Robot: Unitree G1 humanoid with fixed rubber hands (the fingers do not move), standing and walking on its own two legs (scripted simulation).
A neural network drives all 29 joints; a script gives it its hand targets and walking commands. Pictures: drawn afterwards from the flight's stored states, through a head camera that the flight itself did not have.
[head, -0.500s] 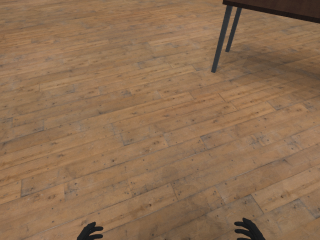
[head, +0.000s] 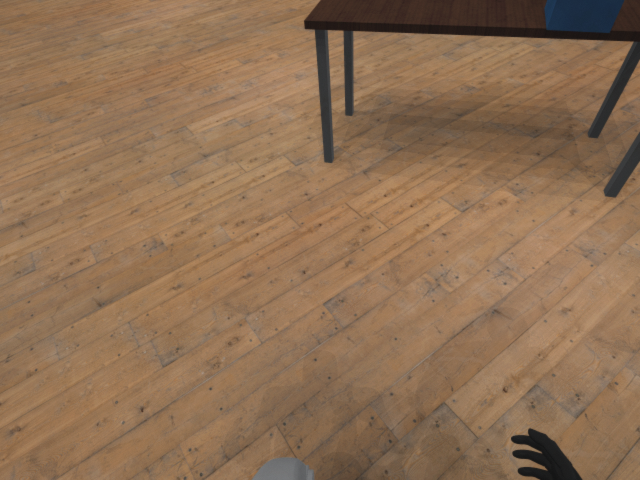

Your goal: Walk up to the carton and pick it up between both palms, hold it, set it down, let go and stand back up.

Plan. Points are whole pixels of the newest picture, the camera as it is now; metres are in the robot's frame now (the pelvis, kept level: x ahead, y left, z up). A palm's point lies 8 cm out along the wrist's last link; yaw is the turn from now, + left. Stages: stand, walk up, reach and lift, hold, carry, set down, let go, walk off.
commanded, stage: walk up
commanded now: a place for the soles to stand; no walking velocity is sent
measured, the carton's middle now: out of the picture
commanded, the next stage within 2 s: none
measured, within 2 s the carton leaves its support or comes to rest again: neither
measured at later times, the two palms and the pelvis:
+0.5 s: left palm (292, 259) +0.47 +0.11 -0.05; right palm out of the picture +0.14 -0.34 -0.09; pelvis +0.23 -0.07 +0.01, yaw -18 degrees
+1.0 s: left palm (338, 228) +0.61 +0.04 -0.11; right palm out of the picture +0.52 -0.49 -0.06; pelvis +0.48 -0.20 +0.00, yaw -25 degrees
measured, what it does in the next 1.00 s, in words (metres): walks ahead, turning right: left foot, then right foot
